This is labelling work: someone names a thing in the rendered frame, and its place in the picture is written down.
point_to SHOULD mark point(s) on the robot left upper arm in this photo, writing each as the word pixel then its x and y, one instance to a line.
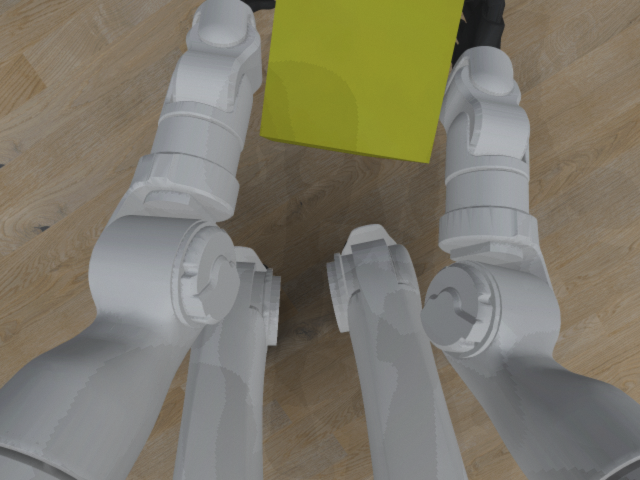
pixel 85 409

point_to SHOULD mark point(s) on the carton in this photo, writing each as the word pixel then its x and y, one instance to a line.
pixel 364 77

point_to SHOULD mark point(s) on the robot left shin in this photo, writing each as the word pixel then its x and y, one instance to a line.
pixel 245 254

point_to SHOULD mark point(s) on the left robot thigh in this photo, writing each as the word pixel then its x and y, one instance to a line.
pixel 221 427

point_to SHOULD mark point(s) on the left robot forearm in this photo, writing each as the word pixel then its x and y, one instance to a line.
pixel 191 169

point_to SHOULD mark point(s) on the right robot hand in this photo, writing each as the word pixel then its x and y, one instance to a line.
pixel 484 26

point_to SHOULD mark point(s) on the robot right upper arm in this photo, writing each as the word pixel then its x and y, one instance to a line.
pixel 497 327

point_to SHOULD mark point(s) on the right robot forearm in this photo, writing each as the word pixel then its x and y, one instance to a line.
pixel 487 167

